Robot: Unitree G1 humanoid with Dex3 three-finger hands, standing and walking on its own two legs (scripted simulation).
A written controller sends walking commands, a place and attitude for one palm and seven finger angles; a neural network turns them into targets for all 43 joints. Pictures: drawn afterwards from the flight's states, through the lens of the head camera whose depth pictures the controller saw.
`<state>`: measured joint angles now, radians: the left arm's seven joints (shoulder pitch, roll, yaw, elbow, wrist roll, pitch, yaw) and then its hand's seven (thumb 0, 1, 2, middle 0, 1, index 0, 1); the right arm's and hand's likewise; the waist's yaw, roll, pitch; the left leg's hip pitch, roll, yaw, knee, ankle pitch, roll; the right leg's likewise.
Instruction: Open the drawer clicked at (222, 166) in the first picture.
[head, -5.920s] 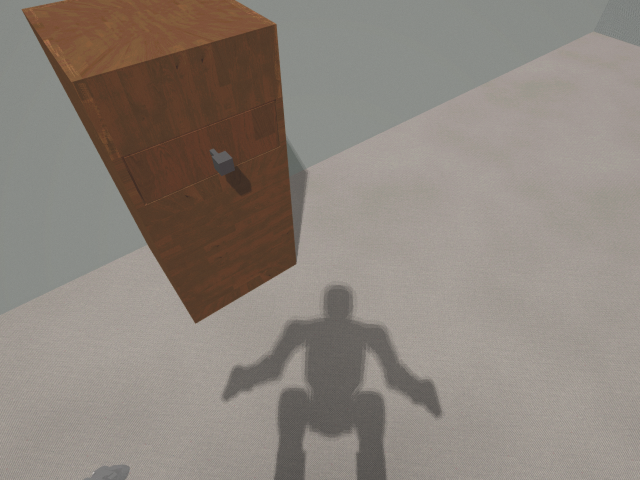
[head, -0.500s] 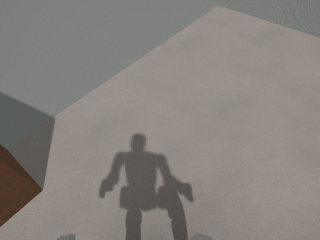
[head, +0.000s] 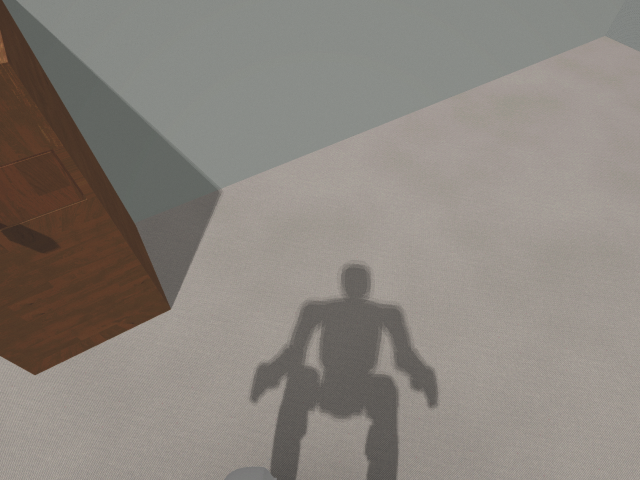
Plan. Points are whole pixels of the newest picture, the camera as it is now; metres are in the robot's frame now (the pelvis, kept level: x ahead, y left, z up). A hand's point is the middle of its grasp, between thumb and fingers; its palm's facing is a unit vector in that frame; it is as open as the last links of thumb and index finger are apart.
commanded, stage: turn to face it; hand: left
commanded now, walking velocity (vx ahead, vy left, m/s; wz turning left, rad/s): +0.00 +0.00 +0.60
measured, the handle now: out of the picture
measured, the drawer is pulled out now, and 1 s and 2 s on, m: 0.00 0.00 0.00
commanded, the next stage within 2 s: take the last steps up to it in 0.88 s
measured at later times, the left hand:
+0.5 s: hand out of the picture +0.06 +0.24 -0.14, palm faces +0.28 -0.92 -0.28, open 7.4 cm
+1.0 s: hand out of the picture -0.13 +0.21 -0.18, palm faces +0.54 -0.80 -0.26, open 7.4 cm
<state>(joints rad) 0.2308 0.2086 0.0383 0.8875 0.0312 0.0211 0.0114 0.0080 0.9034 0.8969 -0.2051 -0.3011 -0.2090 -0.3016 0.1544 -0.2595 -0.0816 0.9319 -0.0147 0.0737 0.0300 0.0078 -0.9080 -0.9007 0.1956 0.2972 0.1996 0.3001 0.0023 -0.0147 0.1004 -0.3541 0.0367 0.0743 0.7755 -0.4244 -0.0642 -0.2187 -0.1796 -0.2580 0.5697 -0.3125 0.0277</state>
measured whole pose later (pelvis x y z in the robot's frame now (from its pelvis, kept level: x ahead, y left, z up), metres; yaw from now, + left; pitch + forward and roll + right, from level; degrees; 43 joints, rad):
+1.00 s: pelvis -0.03 +0.01 -0.01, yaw +31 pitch -1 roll +1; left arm 0.28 0.25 0.06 0.96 0.02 0.05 0.02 0.01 0.91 0.90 -0.20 -0.30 -0.21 -0.30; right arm 0.13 -0.23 -0.05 0.94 -0.02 0.03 0.01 0.01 -0.91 -0.90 0.20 0.30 0.20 0.30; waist 0.03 -0.05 0.09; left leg -0.26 0.00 0.06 0.59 -0.31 0.01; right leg -0.32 -0.15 -0.11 0.81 -0.49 0.06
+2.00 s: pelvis +0.10 +0.20 +0.00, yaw +36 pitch -1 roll +1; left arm 0.32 0.16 0.06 1.10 0.03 -0.01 0.00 0.01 0.91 0.90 -0.20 -0.30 -0.20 -0.30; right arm 0.20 -0.15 -0.05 1.02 -0.02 -0.09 -0.03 -0.02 -0.95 -0.90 0.20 0.30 0.21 0.30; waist 0.01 -0.03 0.04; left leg -0.24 0.01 0.18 0.48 -0.23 0.05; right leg -0.46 -0.11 -0.08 1.15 -0.35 -0.01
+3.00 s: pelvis +0.16 +0.26 +0.00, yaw +35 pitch +0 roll +2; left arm 0.29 0.18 0.02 1.09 0.01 0.03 0.02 0.01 0.91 0.90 -0.20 -0.30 -0.20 -0.30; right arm 0.19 -0.15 -0.02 1.05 -0.01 0.00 -0.03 0.00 -0.92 -0.90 0.20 0.30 0.20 0.30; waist 0.02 -0.03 0.01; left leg -0.24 -0.04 0.09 0.42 -0.19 0.03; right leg -0.17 -0.06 -0.02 0.50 -0.31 0.02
